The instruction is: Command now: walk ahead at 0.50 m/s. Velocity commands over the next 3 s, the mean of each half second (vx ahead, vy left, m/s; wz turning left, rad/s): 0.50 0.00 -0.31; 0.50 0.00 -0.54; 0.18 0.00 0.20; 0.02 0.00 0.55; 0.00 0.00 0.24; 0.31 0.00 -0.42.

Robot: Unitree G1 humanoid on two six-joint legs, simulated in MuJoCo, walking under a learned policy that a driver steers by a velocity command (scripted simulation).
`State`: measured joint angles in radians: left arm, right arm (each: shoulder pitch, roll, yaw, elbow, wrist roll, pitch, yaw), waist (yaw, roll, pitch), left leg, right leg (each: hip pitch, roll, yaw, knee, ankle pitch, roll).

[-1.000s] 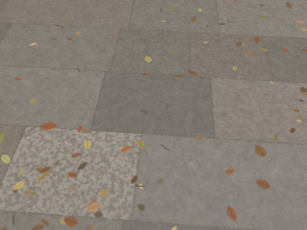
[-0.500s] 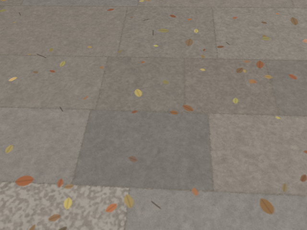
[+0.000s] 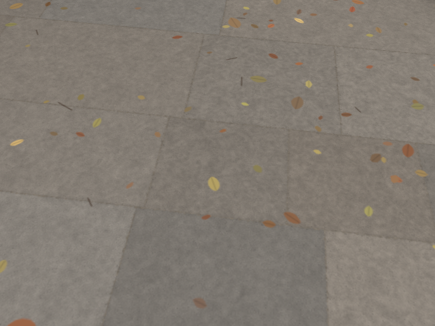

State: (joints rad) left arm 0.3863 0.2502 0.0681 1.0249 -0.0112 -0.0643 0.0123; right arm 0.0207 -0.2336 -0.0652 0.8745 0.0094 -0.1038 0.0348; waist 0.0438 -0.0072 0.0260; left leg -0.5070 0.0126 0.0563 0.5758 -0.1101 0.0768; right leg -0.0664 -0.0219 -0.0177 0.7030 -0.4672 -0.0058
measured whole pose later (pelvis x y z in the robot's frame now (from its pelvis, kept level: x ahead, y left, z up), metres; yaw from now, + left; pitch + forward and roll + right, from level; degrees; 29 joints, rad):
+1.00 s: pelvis +0.57 -0.09 +0.01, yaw -29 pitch +3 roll -1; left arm 0.37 0.28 0.09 0.78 -0.02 -0.04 0.02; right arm 0.01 -0.27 -0.05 0.76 0.00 -0.13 0.02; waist 0.08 0.03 0.00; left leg -0.48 0.00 -0.05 0.45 0.00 0.00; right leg -0.08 0.10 0.20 0.50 -0.44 -0.05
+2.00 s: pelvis +0.70 -0.10 +0.02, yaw +0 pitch +3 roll -2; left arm 0.15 0.33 0.10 0.71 0.01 0.02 0.04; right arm 0.18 -0.30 -0.07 0.63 0.00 0.03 0.00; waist 0.00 -0.04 0.04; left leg -0.32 -0.04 -0.05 0.50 -0.23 0.05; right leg -0.56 -0.02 0.02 1.13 -0.44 0.07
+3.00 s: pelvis +0.86 -0.22 -0.01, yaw -11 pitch +2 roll +2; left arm 0.13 0.32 0.06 0.56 -0.03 -0.03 -0.04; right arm 0.37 -0.33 -0.08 0.76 0.00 -0.05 -0.01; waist -0.07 0.01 0.03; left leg -0.12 0.12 0.07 0.76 -0.52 -0.06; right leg -0.51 0.00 -0.04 0.72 -0.23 -0.07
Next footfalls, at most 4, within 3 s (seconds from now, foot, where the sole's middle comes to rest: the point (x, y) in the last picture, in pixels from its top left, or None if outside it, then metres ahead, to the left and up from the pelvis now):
0.52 right None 0.44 -0.15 -0.76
1.00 left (250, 228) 0.78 -0.06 -0.76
1.44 right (318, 248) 0.72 -0.28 -0.76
1.84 left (236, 232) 0.76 -0.01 -0.76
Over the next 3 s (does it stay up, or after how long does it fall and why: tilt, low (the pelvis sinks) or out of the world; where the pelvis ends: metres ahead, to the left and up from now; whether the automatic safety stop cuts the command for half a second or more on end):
stays up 0.86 -0.22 -0.01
